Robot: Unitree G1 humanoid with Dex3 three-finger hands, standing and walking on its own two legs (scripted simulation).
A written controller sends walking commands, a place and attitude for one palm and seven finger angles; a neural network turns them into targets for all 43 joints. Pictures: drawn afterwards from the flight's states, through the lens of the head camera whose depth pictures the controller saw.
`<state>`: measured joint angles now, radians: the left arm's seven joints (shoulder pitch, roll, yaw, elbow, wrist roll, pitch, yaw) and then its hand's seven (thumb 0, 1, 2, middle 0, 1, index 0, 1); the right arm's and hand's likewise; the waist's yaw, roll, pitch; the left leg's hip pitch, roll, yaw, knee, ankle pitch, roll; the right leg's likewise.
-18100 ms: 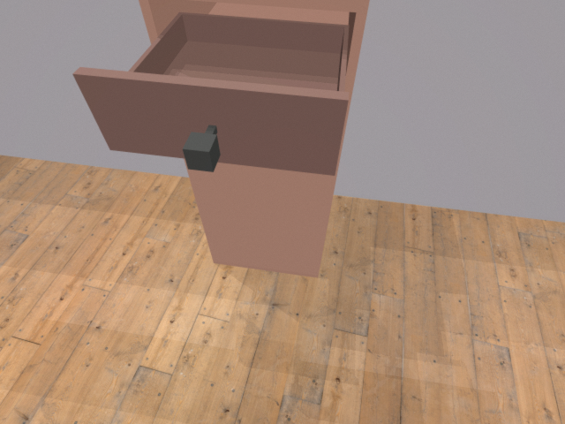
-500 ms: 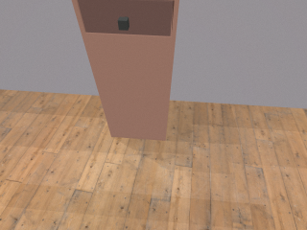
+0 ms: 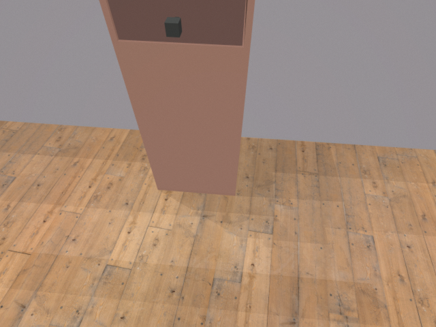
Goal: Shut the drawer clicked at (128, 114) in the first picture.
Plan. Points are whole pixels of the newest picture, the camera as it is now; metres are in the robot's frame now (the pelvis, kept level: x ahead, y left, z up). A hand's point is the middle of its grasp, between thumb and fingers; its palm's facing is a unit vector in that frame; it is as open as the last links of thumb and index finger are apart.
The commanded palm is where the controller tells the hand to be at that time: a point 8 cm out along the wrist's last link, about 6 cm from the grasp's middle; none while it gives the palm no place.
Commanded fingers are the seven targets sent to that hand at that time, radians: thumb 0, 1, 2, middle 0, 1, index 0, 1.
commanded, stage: look to check the result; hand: left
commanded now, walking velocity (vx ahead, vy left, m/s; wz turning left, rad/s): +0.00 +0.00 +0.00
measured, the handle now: (174, 24) +0.84 +0.18 +0.15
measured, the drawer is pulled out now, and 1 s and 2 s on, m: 0.00 0.00 0.00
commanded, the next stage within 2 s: stand and wait in 0.12 s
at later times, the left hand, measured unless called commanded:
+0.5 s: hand out of the picture +0.04 +0.19 -0.17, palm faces +0.01 -0.97 -0.23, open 7.4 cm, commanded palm none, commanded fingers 0.00 0.90 0.90 -0.20 -0.30 -0.20 -0.30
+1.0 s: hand out of the picture +0.04 +0.19 -0.17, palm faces +0.00 -0.97 -0.24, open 7.4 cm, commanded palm none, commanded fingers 0.00 0.90 0.90 -0.20 -0.30 -0.20 -0.30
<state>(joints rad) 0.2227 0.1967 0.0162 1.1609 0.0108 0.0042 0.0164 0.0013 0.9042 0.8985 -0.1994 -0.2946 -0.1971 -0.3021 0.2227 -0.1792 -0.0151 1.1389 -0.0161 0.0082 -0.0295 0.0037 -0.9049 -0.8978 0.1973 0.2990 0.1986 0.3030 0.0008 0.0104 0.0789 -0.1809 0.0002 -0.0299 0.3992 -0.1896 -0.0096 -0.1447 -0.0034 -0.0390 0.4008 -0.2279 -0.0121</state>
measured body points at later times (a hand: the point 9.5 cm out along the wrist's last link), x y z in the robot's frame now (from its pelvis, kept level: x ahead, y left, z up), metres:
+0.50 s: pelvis +0.01 +0.00 +0.00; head +0.03 -0.01 +0.45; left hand +0.04 +0.24 -0.15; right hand +0.03 -0.24 -0.16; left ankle +0.02 +0.13 -0.74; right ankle -0.01 -0.11 -0.74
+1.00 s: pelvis +0.02 +0.00 +0.00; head +0.04 -0.01 +0.45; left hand +0.04 +0.25 -0.15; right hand +0.03 -0.24 -0.16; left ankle +0.02 +0.13 -0.74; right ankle -0.01 -0.11 -0.74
